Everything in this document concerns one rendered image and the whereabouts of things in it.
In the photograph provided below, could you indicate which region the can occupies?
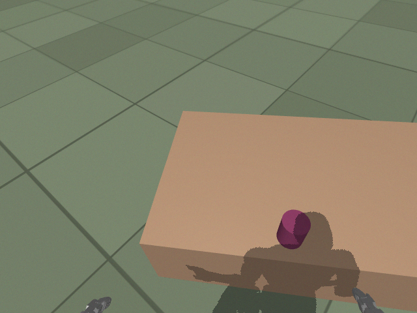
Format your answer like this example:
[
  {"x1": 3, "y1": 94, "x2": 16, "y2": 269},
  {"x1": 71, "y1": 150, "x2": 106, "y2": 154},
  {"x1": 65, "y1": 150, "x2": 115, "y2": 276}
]
[{"x1": 276, "y1": 210, "x2": 311, "y2": 249}]

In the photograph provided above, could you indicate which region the left robot hand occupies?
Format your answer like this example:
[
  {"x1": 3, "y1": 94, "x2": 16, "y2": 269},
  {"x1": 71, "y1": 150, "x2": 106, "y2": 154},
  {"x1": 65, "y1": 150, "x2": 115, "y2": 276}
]
[{"x1": 80, "y1": 297, "x2": 111, "y2": 313}]

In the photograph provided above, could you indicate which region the right robot hand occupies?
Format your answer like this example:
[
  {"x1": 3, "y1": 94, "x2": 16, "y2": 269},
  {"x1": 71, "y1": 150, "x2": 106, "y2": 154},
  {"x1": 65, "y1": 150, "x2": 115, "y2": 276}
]
[{"x1": 352, "y1": 288, "x2": 384, "y2": 313}]

